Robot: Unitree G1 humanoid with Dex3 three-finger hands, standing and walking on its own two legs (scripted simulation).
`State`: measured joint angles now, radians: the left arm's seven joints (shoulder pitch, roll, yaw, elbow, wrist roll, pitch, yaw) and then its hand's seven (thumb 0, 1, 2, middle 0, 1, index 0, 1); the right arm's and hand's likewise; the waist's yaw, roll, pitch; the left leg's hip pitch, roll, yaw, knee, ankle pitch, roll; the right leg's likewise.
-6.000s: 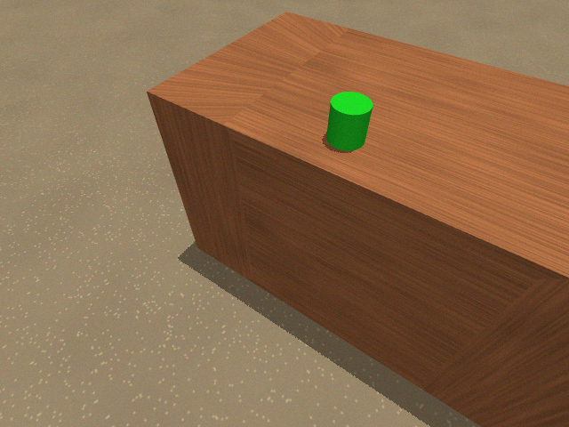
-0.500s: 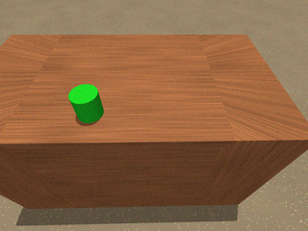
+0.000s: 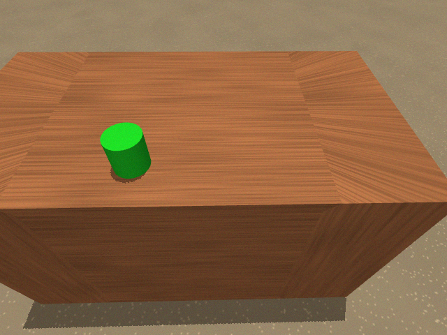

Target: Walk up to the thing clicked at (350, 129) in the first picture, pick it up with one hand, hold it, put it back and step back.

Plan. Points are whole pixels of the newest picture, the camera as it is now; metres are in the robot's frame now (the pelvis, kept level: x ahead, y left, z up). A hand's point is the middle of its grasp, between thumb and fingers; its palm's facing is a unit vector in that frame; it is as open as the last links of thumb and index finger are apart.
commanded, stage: stand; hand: left
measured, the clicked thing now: (127, 150) +0.49 +0.23 +0.01
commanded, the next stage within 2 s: rise first in 0.66 s
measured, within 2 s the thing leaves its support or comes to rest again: neither
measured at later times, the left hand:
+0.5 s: hand out of the picture +0.07 +0.25 -0.16, palm faces -0.02 -0.94 -0.35, open 7.4 cm
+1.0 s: hand (101, 320) +0.17 +0.24 -0.12, palm faces +0.15 -0.93 -0.32, open 10.9 cm
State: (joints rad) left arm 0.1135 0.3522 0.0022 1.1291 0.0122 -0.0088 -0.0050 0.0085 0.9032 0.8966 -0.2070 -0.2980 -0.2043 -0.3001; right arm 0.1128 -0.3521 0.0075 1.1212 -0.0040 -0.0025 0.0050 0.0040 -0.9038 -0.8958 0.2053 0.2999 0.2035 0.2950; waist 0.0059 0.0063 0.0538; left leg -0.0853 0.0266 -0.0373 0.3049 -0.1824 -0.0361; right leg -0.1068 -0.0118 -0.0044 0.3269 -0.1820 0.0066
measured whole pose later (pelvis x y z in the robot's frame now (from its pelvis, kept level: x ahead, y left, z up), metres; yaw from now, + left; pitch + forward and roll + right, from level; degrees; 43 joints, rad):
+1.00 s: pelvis -0.01 +0.00 -0.01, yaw -1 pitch +2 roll +0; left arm 0.06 0.29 0.10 0.83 -0.05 -0.09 0.06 0.01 0.49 0.51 -0.11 -0.12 -0.10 -0.14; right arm 0.02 -0.28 -0.10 0.92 0.06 -0.10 -0.06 0.01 -0.50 -0.50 0.09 0.12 0.09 0.11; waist 0.01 0.01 0.04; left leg -0.25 0.02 -0.03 0.45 -0.23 -0.03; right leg -0.27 -0.01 0.01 0.46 -0.22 0.01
